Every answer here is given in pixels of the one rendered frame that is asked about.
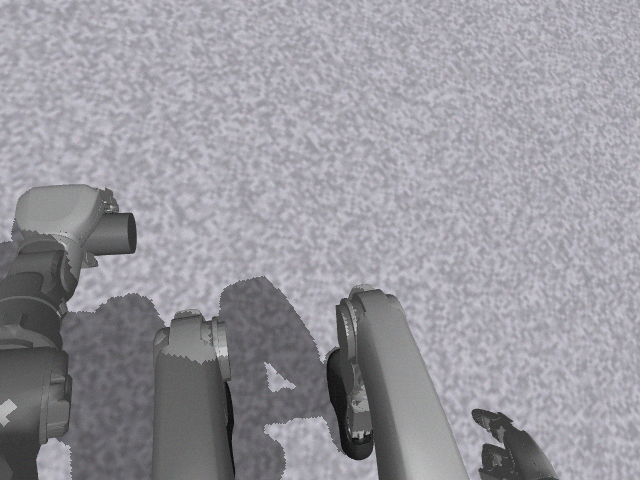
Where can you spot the right robot foot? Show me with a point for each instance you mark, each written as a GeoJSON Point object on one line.
{"type": "Point", "coordinates": [357, 449]}

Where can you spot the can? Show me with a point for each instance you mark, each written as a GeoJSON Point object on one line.
{"type": "Point", "coordinates": [115, 234]}

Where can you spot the right robot hand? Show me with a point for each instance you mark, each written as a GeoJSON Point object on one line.
{"type": "Point", "coordinates": [522, 458]}

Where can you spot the left robot arm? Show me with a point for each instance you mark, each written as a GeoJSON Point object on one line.
{"type": "Point", "coordinates": [35, 388]}

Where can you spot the left robot hand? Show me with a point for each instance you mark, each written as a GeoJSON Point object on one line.
{"type": "Point", "coordinates": [72, 211]}

